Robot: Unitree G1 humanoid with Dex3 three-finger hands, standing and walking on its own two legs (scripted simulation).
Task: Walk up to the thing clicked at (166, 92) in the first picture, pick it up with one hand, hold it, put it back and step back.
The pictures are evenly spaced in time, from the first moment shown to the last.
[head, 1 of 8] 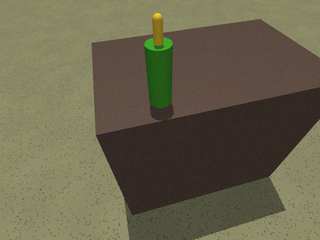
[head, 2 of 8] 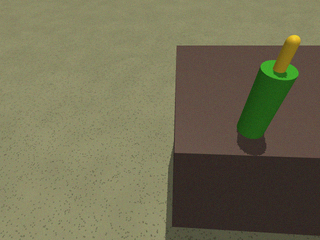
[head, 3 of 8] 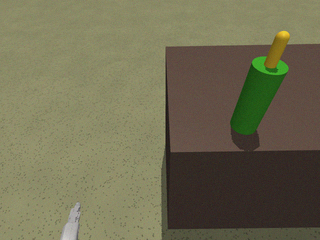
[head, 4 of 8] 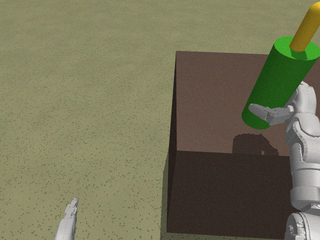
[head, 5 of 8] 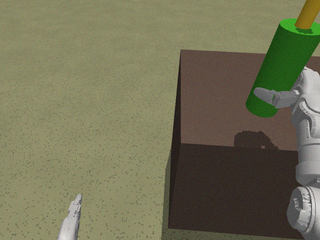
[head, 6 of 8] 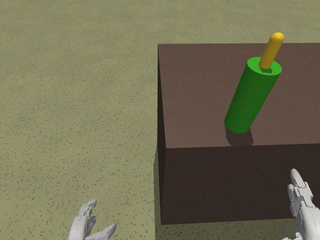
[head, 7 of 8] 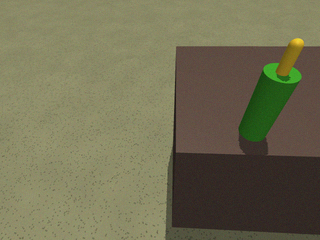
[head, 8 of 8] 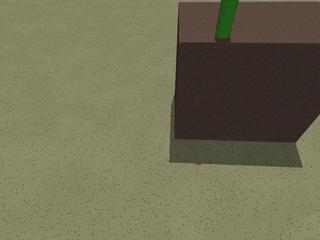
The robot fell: no
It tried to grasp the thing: yes
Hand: right
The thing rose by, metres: 0.22
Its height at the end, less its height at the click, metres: +0.00
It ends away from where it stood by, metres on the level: 0.01
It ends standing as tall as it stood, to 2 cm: yes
